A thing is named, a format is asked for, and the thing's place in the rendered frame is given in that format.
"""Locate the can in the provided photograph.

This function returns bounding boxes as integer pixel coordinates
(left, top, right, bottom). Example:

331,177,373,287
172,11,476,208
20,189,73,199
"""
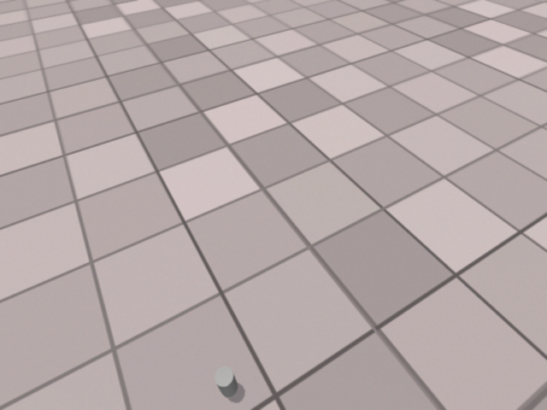
215,366,238,397

